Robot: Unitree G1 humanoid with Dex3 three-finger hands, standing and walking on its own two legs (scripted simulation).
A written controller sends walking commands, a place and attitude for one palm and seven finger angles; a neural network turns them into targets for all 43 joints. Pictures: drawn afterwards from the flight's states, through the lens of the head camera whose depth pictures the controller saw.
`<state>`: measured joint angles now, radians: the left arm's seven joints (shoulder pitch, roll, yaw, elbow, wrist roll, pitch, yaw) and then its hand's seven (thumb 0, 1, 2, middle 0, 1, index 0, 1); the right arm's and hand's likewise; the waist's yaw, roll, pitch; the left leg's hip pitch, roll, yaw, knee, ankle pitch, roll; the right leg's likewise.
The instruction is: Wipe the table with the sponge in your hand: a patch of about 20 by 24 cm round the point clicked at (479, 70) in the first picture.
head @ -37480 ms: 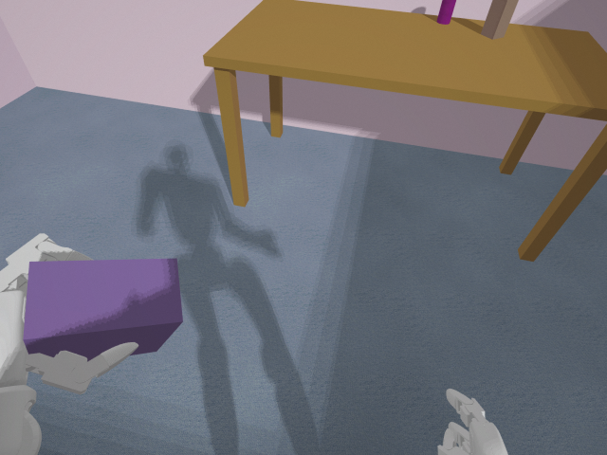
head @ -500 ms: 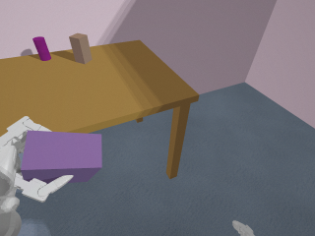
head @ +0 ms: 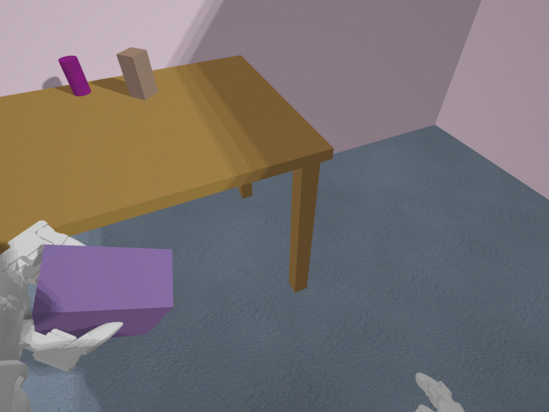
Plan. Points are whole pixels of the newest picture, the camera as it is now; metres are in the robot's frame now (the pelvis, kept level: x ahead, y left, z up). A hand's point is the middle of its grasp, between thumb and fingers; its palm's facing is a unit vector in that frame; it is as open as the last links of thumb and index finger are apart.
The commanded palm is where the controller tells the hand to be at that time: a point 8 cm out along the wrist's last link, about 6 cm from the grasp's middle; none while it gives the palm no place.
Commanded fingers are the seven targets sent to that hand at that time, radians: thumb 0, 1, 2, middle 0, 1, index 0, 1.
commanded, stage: stop stepping back and stand still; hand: left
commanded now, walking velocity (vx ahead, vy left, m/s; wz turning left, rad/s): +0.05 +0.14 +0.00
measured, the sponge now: (123, 296) +0.22 +0.18 +0.14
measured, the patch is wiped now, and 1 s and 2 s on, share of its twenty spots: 1.00 1.00 1.00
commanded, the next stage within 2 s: stand and wait in 0.14 s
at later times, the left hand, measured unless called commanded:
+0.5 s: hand (43, 279) +0.23 +0.28 +0.15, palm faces +0.38 -0.84 -0.37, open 10.1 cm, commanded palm +0.18 +0.32 +0.18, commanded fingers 0.00 0.10 1.30 -1.20 -1.60 -1.20 -1.60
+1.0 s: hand (31, 269) +0.24 +0.30 +0.15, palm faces +0.37 -0.86 -0.35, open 10.1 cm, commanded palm +0.19 +0.34 +0.18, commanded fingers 0.00 0.10 1.30 -1.20 -1.60 -1.20 -1.60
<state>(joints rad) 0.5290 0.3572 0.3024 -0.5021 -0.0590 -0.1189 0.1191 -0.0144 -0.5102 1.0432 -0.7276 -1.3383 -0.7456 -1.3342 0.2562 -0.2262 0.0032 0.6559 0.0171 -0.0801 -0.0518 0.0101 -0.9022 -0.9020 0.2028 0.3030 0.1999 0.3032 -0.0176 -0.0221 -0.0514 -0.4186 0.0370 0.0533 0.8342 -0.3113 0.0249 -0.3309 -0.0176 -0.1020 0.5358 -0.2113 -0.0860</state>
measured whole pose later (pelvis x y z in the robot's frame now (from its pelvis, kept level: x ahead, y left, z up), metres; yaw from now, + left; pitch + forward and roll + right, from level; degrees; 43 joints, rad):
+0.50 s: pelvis +0.02 +0.04 +0.00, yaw +0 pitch -1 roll +0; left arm 0.48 0.35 0.30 -0.47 -0.06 -0.09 0.16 -0.01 -0.51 1.04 -0.73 -1.34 -0.74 -1.34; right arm 0.20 -0.21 0.02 0.60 0.01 -0.09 -0.06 0.01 -0.90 -0.90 0.20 0.30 0.20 0.30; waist 0.00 0.01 0.00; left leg -0.20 0.04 0.04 0.51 -0.30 -0.02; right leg -0.27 -0.01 -0.10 0.50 -0.21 -0.03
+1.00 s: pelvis +0.03 +0.06 +0.00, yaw -1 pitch +0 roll -1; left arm 0.48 0.34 0.29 -0.47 -0.06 -0.08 0.17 -0.01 -0.51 1.04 -0.73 -1.34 -0.74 -1.34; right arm 0.19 -0.21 0.03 0.59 0.01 -0.07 -0.06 0.01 -0.90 -0.90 0.20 0.30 0.20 0.30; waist 0.00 0.01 -0.01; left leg -0.17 0.02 0.07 0.48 -0.30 0.02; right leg -0.25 -0.03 -0.07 0.45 -0.19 0.01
